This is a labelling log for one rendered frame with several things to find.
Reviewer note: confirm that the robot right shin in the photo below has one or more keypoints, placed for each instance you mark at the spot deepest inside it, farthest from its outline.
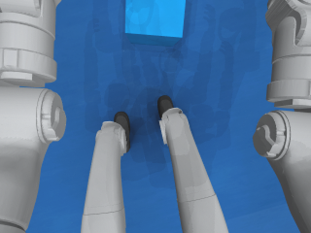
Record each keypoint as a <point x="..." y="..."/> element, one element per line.
<point x="173" y="111"/>

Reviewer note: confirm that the robot right thigh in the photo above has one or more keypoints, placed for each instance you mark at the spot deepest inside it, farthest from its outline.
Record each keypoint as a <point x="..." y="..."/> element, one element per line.
<point x="198" y="205"/>

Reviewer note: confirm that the right robot forearm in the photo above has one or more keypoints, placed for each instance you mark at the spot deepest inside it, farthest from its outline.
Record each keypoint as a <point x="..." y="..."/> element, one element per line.
<point x="290" y="23"/>

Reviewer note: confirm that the carton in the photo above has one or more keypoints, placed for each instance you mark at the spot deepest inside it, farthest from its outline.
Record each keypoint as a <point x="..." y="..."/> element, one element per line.
<point x="154" y="22"/>

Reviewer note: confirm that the left robot forearm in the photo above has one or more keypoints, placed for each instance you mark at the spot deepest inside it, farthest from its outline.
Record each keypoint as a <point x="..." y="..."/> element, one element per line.
<point x="27" y="35"/>

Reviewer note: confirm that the robot left upper arm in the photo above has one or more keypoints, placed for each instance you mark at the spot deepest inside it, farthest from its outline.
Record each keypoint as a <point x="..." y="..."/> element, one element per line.
<point x="30" y="119"/>

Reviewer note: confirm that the robot right upper arm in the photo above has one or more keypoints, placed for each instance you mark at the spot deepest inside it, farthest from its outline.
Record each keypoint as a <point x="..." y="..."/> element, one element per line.
<point x="284" y="138"/>

